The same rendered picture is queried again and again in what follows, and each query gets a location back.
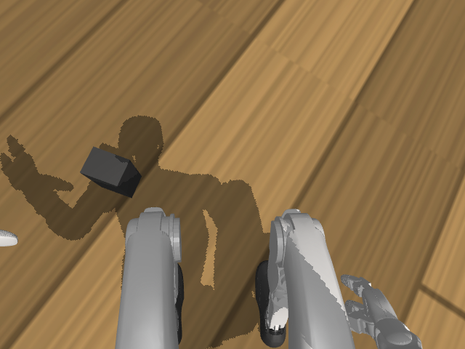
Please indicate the right robot hand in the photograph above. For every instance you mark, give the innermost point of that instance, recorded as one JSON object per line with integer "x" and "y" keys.
{"x": 375, "y": 307}

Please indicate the right robot arm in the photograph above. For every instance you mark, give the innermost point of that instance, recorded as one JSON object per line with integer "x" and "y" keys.
{"x": 391, "y": 333}

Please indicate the right robot foot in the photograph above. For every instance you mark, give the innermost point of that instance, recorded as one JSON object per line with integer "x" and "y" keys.
{"x": 270, "y": 337}

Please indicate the left robot hand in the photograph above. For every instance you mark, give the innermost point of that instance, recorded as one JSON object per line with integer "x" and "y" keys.
{"x": 7, "y": 238}

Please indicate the carton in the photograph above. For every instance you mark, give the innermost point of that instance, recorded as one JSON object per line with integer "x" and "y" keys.
{"x": 112, "y": 172}

